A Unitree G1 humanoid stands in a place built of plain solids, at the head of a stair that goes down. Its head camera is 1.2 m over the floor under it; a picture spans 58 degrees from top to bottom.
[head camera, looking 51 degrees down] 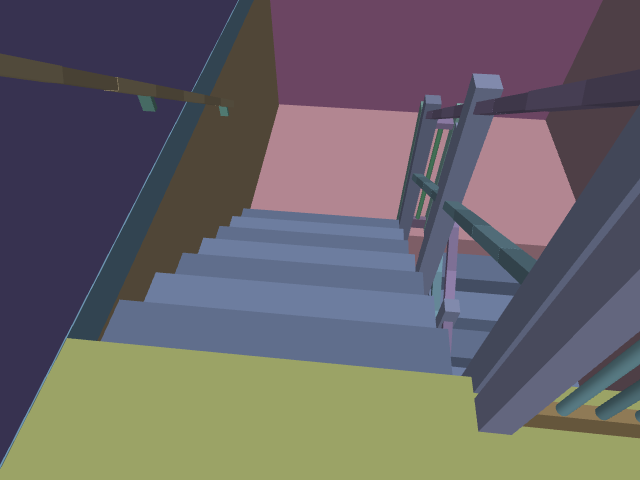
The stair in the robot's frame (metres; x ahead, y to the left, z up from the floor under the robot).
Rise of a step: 0.18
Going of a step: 0.24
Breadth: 1.20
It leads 6 degrees to the right of straight ahead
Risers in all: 8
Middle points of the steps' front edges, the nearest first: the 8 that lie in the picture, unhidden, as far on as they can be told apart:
0.53 0.17 0.00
0.77 0.14 -0.18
1.02 0.12 -0.35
1.26 0.10 -0.53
1.51 0.07 -0.71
1.75 0.05 -0.89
1.99 0.02 -1.07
2.24 0.00 -1.24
